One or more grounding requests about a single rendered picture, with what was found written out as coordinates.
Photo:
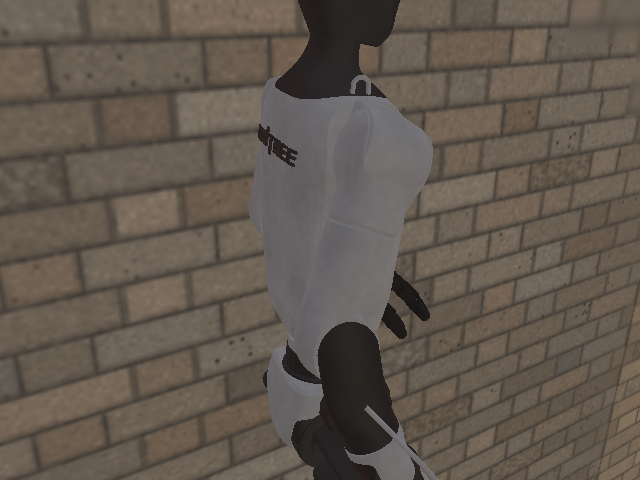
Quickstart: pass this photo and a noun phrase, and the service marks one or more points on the robot right forearm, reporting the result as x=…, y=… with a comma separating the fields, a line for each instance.
x=352, y=377

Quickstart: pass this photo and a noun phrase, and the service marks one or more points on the humanoid robot torso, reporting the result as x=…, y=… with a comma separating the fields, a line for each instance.
x=297, y=140

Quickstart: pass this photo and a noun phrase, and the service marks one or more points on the left robot hand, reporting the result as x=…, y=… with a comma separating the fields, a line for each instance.
x=407, y=293

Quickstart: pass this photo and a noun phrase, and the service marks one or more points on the right robot upper arm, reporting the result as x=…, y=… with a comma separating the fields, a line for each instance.
x=381, y=162

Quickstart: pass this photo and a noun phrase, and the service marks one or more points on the robot right thigh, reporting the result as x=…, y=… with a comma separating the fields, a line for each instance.
x=328, y=450

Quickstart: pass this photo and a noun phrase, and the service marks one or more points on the left robot upper arm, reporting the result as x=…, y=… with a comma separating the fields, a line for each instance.
x=255, y=206

